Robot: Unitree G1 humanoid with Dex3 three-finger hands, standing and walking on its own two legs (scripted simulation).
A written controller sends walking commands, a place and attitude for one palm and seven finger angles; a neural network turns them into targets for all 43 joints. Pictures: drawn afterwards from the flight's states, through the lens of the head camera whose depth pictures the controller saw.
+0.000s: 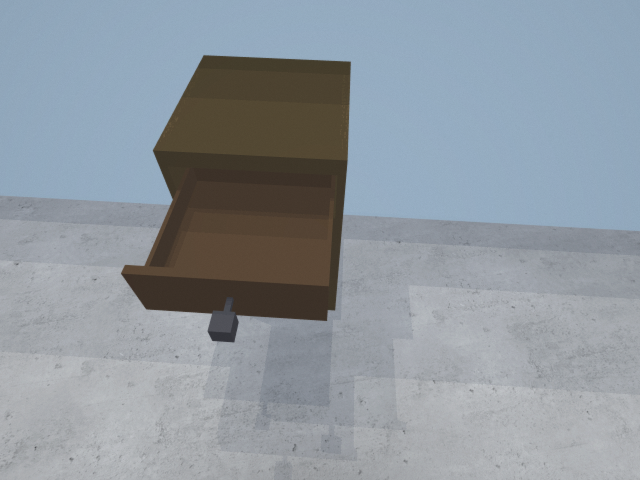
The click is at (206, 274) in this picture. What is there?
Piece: drawer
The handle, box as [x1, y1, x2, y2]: [208, 297, 238, 341]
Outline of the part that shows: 232,297 227,297 223,311 213,310 208,327 208,332 212,340 234,341 238,321 235,313 230,311 233,301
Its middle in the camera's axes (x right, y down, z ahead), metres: -0.18 +0.15 +0.74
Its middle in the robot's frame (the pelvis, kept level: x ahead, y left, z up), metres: +0.42 +0.20 -0.21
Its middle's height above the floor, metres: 0.57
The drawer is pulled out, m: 0.30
